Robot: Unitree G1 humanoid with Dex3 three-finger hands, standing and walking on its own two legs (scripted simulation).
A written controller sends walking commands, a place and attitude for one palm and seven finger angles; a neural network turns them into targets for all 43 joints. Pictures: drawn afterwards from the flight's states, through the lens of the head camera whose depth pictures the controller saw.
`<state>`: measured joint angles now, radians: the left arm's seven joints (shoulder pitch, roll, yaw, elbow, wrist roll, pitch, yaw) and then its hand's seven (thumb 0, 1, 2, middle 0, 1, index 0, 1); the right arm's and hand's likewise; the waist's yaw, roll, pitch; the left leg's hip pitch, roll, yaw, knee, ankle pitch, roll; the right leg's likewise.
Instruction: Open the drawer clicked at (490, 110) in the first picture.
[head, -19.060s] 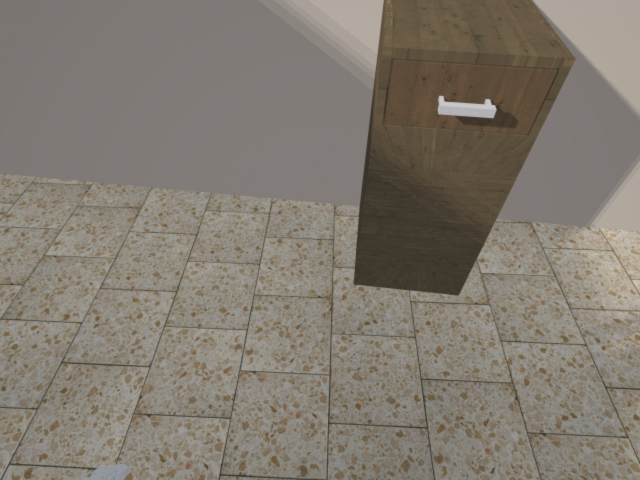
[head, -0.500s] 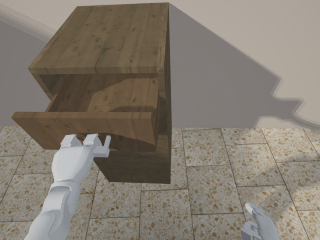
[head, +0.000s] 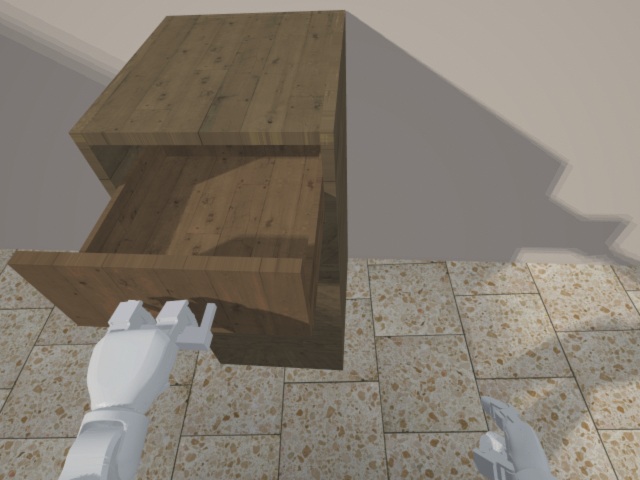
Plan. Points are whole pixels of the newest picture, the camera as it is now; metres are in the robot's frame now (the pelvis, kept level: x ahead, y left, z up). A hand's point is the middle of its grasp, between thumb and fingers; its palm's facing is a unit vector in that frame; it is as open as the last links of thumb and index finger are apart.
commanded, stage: pull the drawer open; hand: left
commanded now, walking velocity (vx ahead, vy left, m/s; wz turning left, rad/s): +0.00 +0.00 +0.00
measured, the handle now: (165, 322) +0.29 +0.23 +0.04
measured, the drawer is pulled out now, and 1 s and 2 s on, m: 0.23 0.30 0.30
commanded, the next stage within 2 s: open the thumb to release the handle in 0.92 s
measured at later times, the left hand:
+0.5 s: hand (145, 411) +0.19 +0.23 +0.02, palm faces +0.01 -0.08 -1.00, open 5.8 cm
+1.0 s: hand (134, 441) +0.15 +0.23 +0.02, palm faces +0.00 -0.09 -1.00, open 5.8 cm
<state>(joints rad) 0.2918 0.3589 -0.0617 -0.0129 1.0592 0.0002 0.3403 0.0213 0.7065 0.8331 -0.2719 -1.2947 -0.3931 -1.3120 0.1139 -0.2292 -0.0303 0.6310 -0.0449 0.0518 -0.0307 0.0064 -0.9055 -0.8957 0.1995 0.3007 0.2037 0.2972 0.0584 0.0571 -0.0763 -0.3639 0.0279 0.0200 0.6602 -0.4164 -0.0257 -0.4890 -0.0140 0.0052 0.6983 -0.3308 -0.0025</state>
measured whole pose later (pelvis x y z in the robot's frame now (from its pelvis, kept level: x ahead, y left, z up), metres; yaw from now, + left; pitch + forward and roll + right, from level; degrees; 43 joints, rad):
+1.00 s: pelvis +0.00 +0.00 -0.01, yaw -2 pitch +9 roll +1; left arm 0.73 0.41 -0.01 -0.31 1.01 -0.02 0.45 0.02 0.71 0.79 -0.28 -1.28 -0.39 -1.28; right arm 0.11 -0.24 -0.01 0.54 -0.05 0.09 0.02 0.01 -0.91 -0.90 0.20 0.30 0.20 0.30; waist 0.03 0.05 -0.11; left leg -0.45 0.05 0.05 0.78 -0.48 -0.03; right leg -0.59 0.01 0.04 0.81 -0.37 0.00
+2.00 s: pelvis -0.03 +0.00 +0.00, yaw +2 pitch +4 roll +1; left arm 0.35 0.35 -0.11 -0.08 1.06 0.01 0.38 -0.01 -0.49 0.30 -0.35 -1.21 -0.36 -1.28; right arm 0.10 -0.22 -0.01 0.65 -0.05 0.06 -0.06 0.01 -0.91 -0.90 0.20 0.30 0.20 0.30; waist 0.11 0.06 -0.05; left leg -0.38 0.01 -0.01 0.71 -0.40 -0.03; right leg -0.49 -0.03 -0.02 0.72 -0.31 0.00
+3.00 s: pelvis -0.02 +0.01 +0.03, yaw +3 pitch -3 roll +0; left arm 0.20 0.50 -0.03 -0.39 0.89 0.09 0.06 -0.01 -0.49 0.30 -0.38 -1.22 -0.39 -1.22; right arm 0.04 -0.24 0.04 0.66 -0.01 0.08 -0.03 0.01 -0.91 -0.90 0.20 0.30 0.20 0.30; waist 0.14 0.12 0.02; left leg -0.07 0.01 -0.03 0.38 -0.25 -0.02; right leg -0.17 -0.03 -0.04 0.40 -0.17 0.01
